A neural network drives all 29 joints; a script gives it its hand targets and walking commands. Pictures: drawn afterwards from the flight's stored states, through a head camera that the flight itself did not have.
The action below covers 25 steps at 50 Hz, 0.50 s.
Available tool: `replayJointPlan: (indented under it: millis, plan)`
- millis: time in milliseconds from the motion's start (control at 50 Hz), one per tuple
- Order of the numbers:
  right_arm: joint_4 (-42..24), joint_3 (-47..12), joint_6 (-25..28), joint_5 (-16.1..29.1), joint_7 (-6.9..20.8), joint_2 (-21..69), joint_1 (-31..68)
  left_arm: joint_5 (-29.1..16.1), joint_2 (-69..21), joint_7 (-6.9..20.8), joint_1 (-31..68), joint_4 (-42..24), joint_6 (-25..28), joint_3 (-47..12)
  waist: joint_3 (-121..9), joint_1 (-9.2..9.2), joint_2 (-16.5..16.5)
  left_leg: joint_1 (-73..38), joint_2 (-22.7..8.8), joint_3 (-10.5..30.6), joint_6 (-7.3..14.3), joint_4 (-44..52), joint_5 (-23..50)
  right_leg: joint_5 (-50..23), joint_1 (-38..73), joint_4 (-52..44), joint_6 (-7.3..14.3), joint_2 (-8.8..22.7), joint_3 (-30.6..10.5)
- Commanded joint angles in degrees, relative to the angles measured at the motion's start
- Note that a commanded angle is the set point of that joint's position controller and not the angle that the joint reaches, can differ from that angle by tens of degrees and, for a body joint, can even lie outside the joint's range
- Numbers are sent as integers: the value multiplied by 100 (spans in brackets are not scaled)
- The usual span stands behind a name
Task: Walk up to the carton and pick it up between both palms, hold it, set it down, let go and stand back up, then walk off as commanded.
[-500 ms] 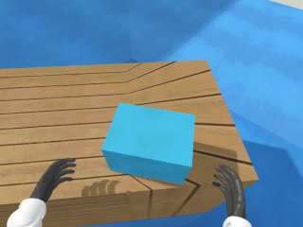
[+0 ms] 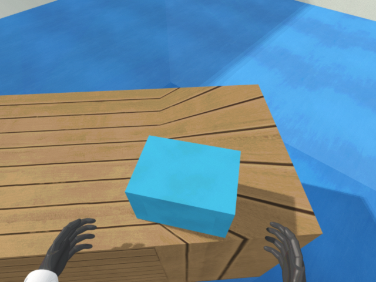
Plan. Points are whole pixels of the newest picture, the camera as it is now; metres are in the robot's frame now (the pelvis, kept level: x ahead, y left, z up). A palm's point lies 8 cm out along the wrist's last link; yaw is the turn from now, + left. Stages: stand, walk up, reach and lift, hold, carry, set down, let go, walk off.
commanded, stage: set down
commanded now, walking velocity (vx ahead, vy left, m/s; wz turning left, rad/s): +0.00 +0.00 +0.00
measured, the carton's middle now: (186, 186) +0.35 +0.00 -0.05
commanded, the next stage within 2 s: let go in 1.88 s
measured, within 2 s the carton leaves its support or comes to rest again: neither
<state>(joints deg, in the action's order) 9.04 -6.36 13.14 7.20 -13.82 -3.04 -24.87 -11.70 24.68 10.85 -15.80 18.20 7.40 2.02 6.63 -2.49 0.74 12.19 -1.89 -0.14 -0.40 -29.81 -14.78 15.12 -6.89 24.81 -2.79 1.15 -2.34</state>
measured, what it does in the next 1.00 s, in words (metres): stands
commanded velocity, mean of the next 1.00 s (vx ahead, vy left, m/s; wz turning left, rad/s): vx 0.00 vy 0.00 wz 0.00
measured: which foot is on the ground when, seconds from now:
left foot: down 0.00-1.00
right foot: down 0.00-1.00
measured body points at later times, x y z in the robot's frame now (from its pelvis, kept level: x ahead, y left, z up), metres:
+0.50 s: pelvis +0.00 -0.01 +0.00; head +0.03 -0.01 +0.45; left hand +0.20 +0.25 -0.03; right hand +0.15 -0.20 -0.05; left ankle +0.02 +0.12 -0.74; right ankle -0.02 -0.16 -0.74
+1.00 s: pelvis +0.00 -0.02 +0.00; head +0.02 -0.02 +0.45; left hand +0.18 +0.23 -0.05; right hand +0.16 -0.22 -0.07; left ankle +0.02 +0.12 -0.74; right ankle -0.02 -0.16 -0.74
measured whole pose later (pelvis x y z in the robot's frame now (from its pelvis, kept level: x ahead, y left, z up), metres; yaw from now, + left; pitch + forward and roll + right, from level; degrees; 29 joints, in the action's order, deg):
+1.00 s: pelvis +0.00 -0.02 +0.00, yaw +0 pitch -4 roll +0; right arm 27.4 -1.4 11.6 7.2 -5.4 -5.2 -16.3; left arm -11.7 17.4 5.4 -15.8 20.0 -4.1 2.0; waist 6.5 -2.5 0.7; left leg 8.7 -1.9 -0.2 -1.6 -25.2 -12.7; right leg 15.4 -5.5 24.8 -1.9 1.2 -2.3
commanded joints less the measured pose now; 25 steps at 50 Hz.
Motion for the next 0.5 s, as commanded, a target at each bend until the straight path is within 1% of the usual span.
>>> replayJointPlan:
  millis: [0, 40, 100, 180, 200, 240, 340, 480]
  plan:
    - [-1023, 284, 382, -64, 106, -115, 253, -326, 957, -145, 198, -1080, 132, 383, -793, 619, 406, -1013, 55, -278, -265, 729, 1222, -695, 126, -685, 489, -294, 230]
    - [-905, 308, 410, -56, 158, -183, 282, -257, 900, -163, 170, -1012, 89, 399, -785, 629, 432, -1064, 69, -279, -282, 732, 1329, -744, 115, -691, 491, -312, 241]
    - [-757, 309, 428, -77, 202, -206, 340, -180, 862, -164, 194, -881, 15, 420, -767, 633, 386, -1113, 97, -307, -276, 725, 1334, -737, 71, -722, 457, -294, 242]
    - [-748, 314, 468, -86, 231, -211, 359, -131, 864, -170, 200, -858, -62, 450, -837, 633, 327, -1136, 126, -360, -251, 730, 1407, -835, 140, -717, 417, -269, 241]
    - [-629, 336, 460, -113, 262, -264, 400, -78, 810, -184, 203, -789, -103, 437, -793, 623, 344, -1159, 121, -338, -257, 749, 1377, -796, 90, -727, 422, -289, 258]
    - [-604, 327, 461, -137, 259, -232, 369, -68, 825, -170, 192, -738, -142, 460, -793, 609, 264, -1155, 146, -372, -236, 746, 1395, -867, 137, -738, 387, -260, 248]
    - [-409, 344, 436, -169, 320, -298, 433, 39, 744, -204, 179, -659, -271, 477, -785, 642, 299, -1194, 149, -389, -234, 781, 1458, -901, 146, -735, 369, -264, 271]
    - [-184, 428, 380, -245, 410, -387, 601, 164, 645, -265, 180, -578, -451, 448, -759, 627, 280, -1187, 170, -417, -228, 840, 1429, -886, 182, -737, 355, -264, 273]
